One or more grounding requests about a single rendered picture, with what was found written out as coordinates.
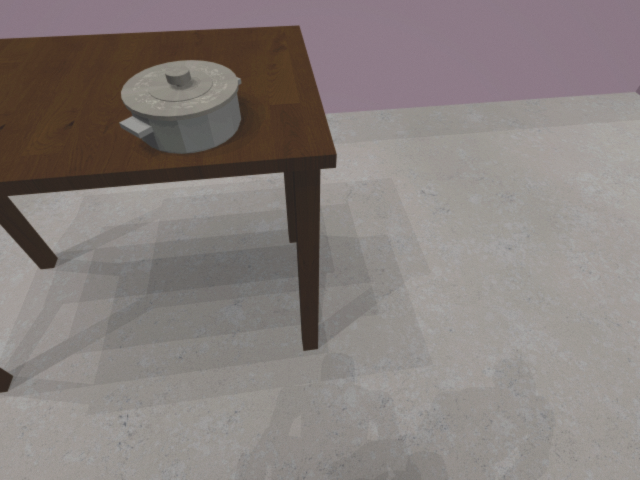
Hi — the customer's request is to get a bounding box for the lid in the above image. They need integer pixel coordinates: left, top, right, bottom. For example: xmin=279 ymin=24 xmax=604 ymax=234
xmin=121 ymin=60 xmax=239 ymax=121

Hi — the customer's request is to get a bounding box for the knob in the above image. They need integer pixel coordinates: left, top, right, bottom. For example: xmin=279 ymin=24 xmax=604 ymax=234
xmin=165 ymin=65 xmax=191 ymax=85

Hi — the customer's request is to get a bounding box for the pot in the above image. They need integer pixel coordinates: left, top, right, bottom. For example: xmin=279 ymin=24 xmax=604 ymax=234
xmin=119 ymin=77 xmax=242 ymax=154

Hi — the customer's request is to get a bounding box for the table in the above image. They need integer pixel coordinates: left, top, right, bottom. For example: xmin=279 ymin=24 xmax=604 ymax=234
xmin=0 ymin=26 xmax=337 ymax=393

